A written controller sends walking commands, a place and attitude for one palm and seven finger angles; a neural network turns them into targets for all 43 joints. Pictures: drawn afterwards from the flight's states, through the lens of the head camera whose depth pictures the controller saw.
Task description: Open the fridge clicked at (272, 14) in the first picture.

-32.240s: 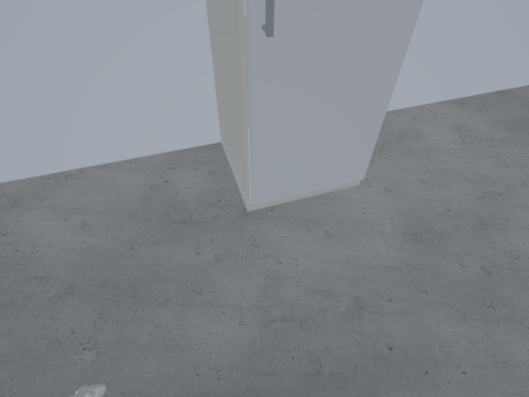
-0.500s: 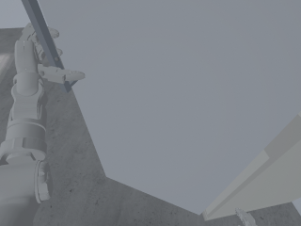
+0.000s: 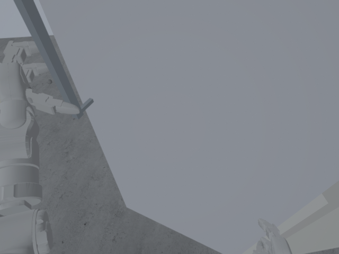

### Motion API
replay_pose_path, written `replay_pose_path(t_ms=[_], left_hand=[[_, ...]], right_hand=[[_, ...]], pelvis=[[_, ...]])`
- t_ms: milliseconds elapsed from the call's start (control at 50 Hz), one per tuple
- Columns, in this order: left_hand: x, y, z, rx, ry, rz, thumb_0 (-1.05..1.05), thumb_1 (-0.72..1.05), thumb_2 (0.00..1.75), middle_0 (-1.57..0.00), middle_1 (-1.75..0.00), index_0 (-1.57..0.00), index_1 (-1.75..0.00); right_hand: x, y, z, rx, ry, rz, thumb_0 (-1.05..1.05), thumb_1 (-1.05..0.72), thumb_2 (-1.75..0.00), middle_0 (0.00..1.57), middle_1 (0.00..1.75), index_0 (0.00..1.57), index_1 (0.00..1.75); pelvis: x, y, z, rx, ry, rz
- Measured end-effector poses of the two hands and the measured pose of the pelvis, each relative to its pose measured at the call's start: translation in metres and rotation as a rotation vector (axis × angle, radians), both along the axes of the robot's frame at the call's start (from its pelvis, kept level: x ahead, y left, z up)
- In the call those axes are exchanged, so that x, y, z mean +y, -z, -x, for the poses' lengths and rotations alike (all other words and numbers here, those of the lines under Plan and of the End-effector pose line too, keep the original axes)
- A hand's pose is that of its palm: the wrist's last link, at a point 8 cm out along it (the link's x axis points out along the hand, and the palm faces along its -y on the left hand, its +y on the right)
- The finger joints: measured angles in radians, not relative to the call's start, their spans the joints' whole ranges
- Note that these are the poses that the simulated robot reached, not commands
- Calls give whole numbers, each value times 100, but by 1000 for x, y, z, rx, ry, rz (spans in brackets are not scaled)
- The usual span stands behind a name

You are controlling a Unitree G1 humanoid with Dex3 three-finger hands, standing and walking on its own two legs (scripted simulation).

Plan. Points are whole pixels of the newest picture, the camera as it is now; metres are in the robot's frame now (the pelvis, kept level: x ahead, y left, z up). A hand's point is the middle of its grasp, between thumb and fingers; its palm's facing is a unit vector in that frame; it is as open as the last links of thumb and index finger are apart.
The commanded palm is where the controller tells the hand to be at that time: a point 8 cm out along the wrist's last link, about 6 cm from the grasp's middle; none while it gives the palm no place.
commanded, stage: slip the hand off the handle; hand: left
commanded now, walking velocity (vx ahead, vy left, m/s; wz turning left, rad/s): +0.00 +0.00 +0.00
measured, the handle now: (59, 52) +0.42 +0.25 +0.27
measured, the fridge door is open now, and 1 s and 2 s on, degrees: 57 57 57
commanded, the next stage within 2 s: draw the hand back to the body in 1.06 s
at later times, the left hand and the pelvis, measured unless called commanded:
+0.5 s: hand (23, 82) +0.40 +0.34 +0.22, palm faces +0.37 -0.90 -0.21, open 14.7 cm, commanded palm +0.33 +0.37 +0.22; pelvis +0.00 +0.01 +0.00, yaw -1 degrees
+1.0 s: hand out of the picture +0.29 +0.34 +0.22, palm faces +0.41 -0.89 -0.20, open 14.7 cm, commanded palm +0.24 +0.37 +0.22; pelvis -0.02 +0.01 +0.00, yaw +2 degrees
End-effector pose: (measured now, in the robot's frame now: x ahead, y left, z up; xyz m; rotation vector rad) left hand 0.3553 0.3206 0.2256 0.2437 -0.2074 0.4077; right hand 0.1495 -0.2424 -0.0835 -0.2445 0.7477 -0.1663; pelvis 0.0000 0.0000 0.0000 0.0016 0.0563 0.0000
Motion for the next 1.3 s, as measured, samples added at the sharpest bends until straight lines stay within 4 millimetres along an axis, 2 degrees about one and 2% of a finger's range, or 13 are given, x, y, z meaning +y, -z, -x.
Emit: replay_pose_path(t_ms=[160,400,520,580,640,860,1140,1220,1300], left_hand=[[25,5,-3,57,6,13,-2,-56,19,-26,-115,-25,-115],[59,5,-11,53,13,18,-2,-56,19,-26,-115,-25,-115],[58,4,2,9,54,-14,-2,-55,20,-26,-115,-25,-115],[56,8,15,-2,67,0,-2,-55,20,-26,-115,-25,-115],[57,13,29,8,48,12,-2,-55,19,-26,-115,-25,-115],[58,3,84,-20,5,-6,-2,-56,19,-26,-115,-25,-115],[58,5,128,-10,-9,-16,-2,-56,19,-26,-115,-26,-115],[58,6,129,-6,-2,5,-2,-56,19,-26,-115,-25,-115],[52,15,122,85,123,96,-2,-56,19,-26,-115,-25,-115]], right_hand=[[-14,9,20,87,38,31,1,-90,-90,20,30,22,31],[-31,18,79,230,126,83,1,-90,-90,20,30,21,30],[-28,18,93,245,159,71,1,-90,-90,20,30,20,30],[-21,18,87,219,158,58,1,-90,-90,20,30,20,30],[-12,16,73,173,134,48,1,-90,-90,20,30,20,30],[28,-8,-8,-73,-22,4,1,-90,-90,20,30,20,30],[24,-10,0,-102,-46,6,1,-90,-90,20,30,20,30],[21,-9,1,-105,-53,13,1,-90,-90,20,30,20,30],[18,-11,0,-128,-32,6,2,-90,-90,20,30,21,30]], pelvis=[[-2,2,-1,18,-13,7],[1,4,4,53,-1,16],[8,4,4,50,16,18],[11,4,4,38,20,17],[14,3,5,26,15,17],[16,3,12,-20,-19,15],[9,2,22,-54,-30,14],[6,3,25,-60,-39,14],[5,2,25,-75,-42,14]])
